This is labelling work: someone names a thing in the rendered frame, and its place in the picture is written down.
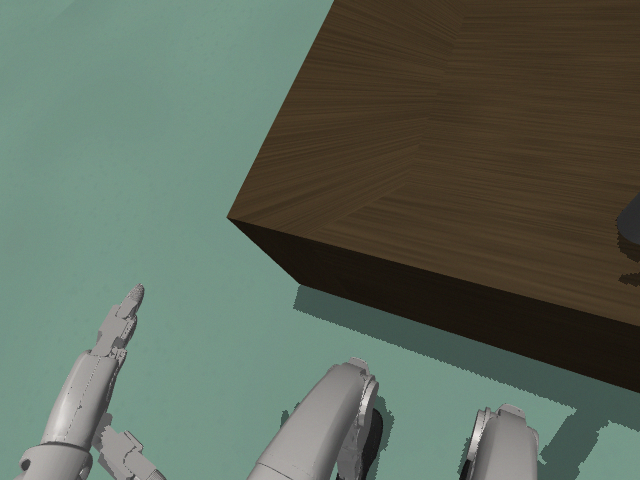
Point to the left robot hand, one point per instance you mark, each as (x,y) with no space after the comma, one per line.
(79,415)

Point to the left robot arm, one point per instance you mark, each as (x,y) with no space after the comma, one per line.
(55,461)

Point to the left robot foot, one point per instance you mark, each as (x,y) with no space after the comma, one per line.
(371,446)

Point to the bottle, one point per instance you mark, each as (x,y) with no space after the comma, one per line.
(628,221)

